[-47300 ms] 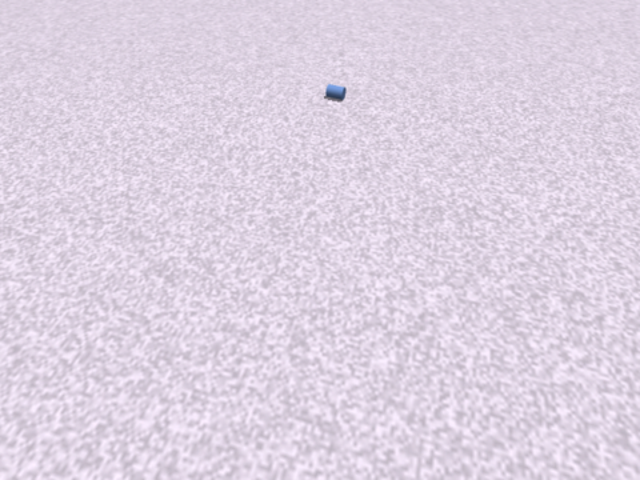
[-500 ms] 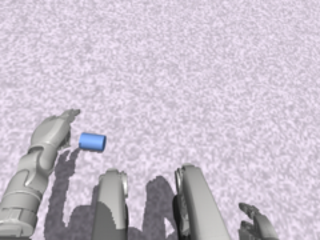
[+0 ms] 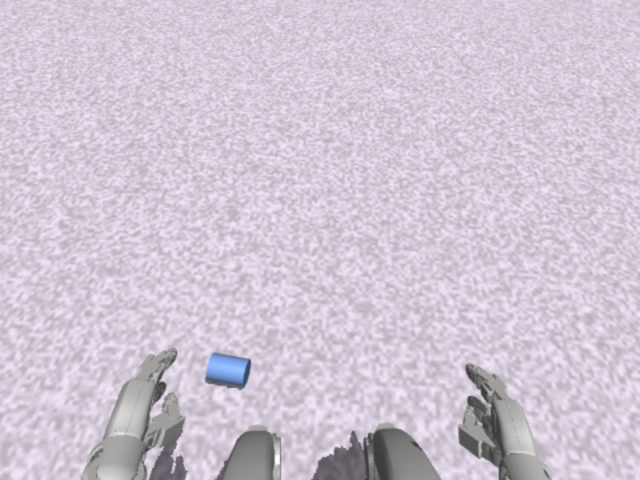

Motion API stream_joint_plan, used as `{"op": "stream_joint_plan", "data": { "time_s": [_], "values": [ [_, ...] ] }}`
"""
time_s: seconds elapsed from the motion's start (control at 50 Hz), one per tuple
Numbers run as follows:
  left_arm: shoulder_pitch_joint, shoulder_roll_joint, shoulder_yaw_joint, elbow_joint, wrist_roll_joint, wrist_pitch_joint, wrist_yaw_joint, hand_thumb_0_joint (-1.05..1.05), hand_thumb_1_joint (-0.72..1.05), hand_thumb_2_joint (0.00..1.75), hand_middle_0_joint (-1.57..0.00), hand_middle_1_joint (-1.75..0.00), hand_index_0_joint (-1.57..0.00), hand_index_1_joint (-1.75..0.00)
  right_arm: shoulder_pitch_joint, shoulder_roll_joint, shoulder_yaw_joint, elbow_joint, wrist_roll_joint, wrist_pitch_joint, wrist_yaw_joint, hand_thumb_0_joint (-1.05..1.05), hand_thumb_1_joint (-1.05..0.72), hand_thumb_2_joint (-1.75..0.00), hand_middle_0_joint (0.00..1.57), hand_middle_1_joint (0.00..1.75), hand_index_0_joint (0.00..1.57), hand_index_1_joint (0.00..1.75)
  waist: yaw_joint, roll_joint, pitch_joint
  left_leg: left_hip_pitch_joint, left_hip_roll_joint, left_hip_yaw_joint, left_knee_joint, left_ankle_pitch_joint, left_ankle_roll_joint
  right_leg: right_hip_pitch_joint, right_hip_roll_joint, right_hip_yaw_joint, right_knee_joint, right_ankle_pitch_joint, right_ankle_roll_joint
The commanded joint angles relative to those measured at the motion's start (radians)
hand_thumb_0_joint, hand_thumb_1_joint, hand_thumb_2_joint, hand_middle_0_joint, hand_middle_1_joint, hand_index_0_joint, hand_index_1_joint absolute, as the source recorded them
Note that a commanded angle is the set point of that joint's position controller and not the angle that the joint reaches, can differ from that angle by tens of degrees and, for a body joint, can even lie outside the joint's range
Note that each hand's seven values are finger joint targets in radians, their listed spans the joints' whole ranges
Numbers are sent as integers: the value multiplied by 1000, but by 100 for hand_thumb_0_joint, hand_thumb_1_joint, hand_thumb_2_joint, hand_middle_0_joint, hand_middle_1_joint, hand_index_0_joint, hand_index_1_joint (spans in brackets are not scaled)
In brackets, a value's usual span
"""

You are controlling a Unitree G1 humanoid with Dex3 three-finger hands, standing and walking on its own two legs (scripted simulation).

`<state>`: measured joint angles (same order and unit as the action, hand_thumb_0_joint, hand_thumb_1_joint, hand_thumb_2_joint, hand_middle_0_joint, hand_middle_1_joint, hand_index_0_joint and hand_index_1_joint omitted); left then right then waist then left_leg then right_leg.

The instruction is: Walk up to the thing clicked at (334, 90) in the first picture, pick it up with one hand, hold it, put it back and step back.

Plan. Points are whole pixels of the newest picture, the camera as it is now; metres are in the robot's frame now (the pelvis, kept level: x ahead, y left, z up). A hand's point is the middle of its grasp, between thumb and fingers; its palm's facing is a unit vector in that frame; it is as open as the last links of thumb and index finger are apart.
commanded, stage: home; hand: left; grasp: from above
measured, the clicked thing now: (229, 369) +0.45 +0.23 -0.63
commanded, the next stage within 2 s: none
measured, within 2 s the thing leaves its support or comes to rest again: neither
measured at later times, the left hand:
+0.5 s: hand (162, 433) +0.19 +0.18 +0.01, palm faces +0.07 -0.98 -0.18, open 7.4 cm
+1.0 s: hand (162, 429) +0.19 +0.18 +0.01, palm faces +0.06 -0.98 -0.19, open 7.4 cm
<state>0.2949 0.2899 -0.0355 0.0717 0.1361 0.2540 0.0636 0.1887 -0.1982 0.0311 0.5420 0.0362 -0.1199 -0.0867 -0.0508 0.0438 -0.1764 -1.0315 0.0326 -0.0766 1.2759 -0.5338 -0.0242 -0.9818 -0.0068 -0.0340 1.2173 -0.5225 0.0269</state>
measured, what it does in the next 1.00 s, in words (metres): rises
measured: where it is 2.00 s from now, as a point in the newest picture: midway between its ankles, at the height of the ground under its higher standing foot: outside the picture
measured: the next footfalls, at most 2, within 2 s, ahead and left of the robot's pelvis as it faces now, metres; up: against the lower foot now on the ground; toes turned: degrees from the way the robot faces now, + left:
none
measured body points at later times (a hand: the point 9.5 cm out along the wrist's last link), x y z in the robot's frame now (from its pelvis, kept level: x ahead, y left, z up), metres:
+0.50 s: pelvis +0.03 +0.00 +0.05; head +0.04 +0.00 +0.50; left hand +0.18 +0.23 +0.02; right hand +0.21 -0.24 +0.00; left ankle +0.04 +0.13 -0.63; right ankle +0.04 -0.14 -0.63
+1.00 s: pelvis +0.03 +0.00 +0.05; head +0.04 +0.00 +0.50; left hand +0.19 +0.23 +0.02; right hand +0.19 -0.24 -0.01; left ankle +0.04 +0.13 -0.63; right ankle +0.04 -0.14 -0.63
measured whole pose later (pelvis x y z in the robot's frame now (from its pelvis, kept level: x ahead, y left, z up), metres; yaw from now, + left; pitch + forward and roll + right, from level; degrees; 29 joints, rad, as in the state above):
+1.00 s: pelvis +0.03 +0.00 +0.05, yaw +1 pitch +9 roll -3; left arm 0.50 0.22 0.03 -0.12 -0.05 0.46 0.01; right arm 0.30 -0.21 0.04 0.55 0.01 -0.25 -0.18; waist -0.04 0.05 -0.16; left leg -0.69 0.04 -0.07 1.01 -0.48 -0.03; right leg -0.64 0.00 -0.04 0.94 -0.47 0.02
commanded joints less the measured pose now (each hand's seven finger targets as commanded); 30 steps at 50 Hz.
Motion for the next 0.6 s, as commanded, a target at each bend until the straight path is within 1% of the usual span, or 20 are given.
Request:
{"op": "stream_joint_plan", "data": {
  "time_s": [0.0,0.04,0.08,0.12,0.14,0.18,0.22,0.28,0.3,0.32,0.34,0.38,0.42,0.44,0.46,0.48,0.5,0.54,0.56,0.58],
  "values": [
    [42,96,87,-286,-79,30,20,0,90,90,-20,-30,-20,-30,10,-133,-51,-158,-6,-75,-43,0,-90,-90,20,30,20,30,-10,34,-176,311,-33,29,-313,157,32,258,25,-1,-309,171,-31],
    [111,76,99,-325,-110,67,18,0,90,90,-20,-30,-20,-30,17,-127,-44,-173,-4,-84,-58,0,-90,-90,20,30,20,30,-1,14,-158,345,-36,34,-343,183,32,306,28,-6,-348,191,-30],
    [143,55,98,-359,-133,101,14,0,90,90,-20,-30,-20,-30,26,-124,-37,-183,-4,-95,-72,0,-90,-90,20,30,20,30,0,13,-133,362,-37,33,-364,208,32,324,30,-13,-366,209,-32],
    [173,34,98,-364,-155,130,7,0,90,90,-20,-30,-20,-30,30,-124,-32,-191,-6,-105,-84,0,-90,-90,20,30,20,30,1,-2,-82,369,-33,23,-395,188,32,324,33,-24,-389,187,-31],
    [171,33,108,-380,-165,139,3,0,90,90,-20,-30,-20,-30,29,-124,-31,-197,-7,-111,-89,0,-90,-90,20,30,20,30,3,-5,-59,366,-32,22,-407,169,32,325,33,-27,-401,167,-31],
    [180,27,118,-402,-183,152,-8,0,90,90,-20,-30,-20,-30,35,-126,-35,-200,-13,-124,-97,0,-90,-90,20,30,20,30,0,-9,-67,378,-37,32,-415,167,37,343,32,-30,-422,164,-27],
    [186,24,121,-406,-196,164,-20,0,90,90,-20,-30,-20,-30,40,-132,-37,-204,-13,-137,-102,0,-90,-90,20,30,20,30,-3,-8,-48,383,-38,38,-424,167,37,338,32,-35,-428,161,-26],
    [181,26,133,-394,-200,170,-33,0,90,90,-20,-30,-20,-30,40,-134,-39,-199,-17,-153,-108,0,-90,-90,20,30,20,30,4,-19,-24,387,-39,44,-428,162,37,334,29,-38,-436,151,-24],
    [165,26,130,-400,-198,168,-37,0,90,90,-20,-30,-20,-30,41,-136,-42,-196,-19,-158,-108,0,-90,-90,20,30,20,30,-2,-8,-33,396,-40,46,-427,171,36,334,28,-36,-433,159,-24],
    [161,34,138,-409,-195,165,-39,0,90,90,-20,-30,-20,-30,41,-138,-45,-198,-20,-162,-109,0,-90,-90,20,30,20,30,1,0,-40,401,-39,45,-422,189,35,338,26,-35,-431,176,-24],
    [168,34,134,-413,-194,164,-41,0,90,90,-20,-30,-20,-30,44,-138,-47,-195,-22,-166,-109,0,-90,-90,20,30,20,30,1,-5,-55,412,-41,46,-416,210,36,347,26,-33,-429,197,-22],
    [181,30,129,-404,-191,166,-44,0,90,90,-20,-30,-20,-30,45,-140,-46,-191,-22,-171,-107,0,-90,-90,20,30,20,30,7,-8,-56,416,-42,47,-413,232,36,358,24,-32,-426,222,-22],
    [172,37,134,-410,-188,163,-45,0,90,90,-20,-30,-20,-30,38,-140,-47,-188,-25,-175,-105,0,-90,-90,20,30,20,30,10,16,-47,417,-40,43,-421,222,33,349,26,-34,-425,211,-24],
    [174,32,129,-402,-186,164,-45,0,90,90,-20,-30,-20,-30,34,-140,-45,-188,-25,-175,-106,0,-90,-90,20,30,20,30,8,3,-34,415,-41,41,-427,205,34,351,26,-35,-432,195,-23],
    [167,37,134,-408,-184,164,-44,0,90,90,-20,-30,-20,-30,36,-140,-47,-184,-25,-177,-105,0,-90,-90,20,30,20,30,9,6,-48,424,-40,44,-424,210,34,354,26,-32,-432,198,-24],
    [169,35,129,-412,-183,162,-43,0,90,90,-20,-30,-20,-30,33,-138,-46,-184,-26,-179,-105,0,-90,-90,20,30,20,30,6,7,-45,419,-41,41,-425,207,34,353,25,-31,-432,198,-22],
    [173,34,130,-412,-182,163,-43,0,90,90,-20,-30,-20,-30,33,-139,-46,-180,-27,-180,-104,0,-90,-90,20,30,20,30,10,12,-47,424,-40,42,-426,212,32,355,26,-31,-430,201,-24],
    [173,36,130,-419,-186,163,-42,0,90,90,-20,-30,-20,-30,35,-141,-49,-174,-27,-182,-105,0,-90,-90,20,30,20,30,6,11,-69,435,-38,37,-422,244,32,368,28,-33,-424,230,-24],
    [193,36,130,-405,-182,165,-40,0,90,90,-20,-30,-20,-30,32,-141,-46,-174,-26,-181,-105,0,-90,-90,20,30,20,30,15,7,-52,431,-36,37,-428,240,32,366,29,-37,-422,223,-25],
    [180,33,123,-408,-180,165,-40,0,90,90,-20,-30,-20,-30,31,-139,-45,-177,-28,-181,-106,0,-90,-90,20,30,20,30,10,13,-42,427,-37,39,-428,228,33,357,28,-34,-426,215,-24]
  ]
}}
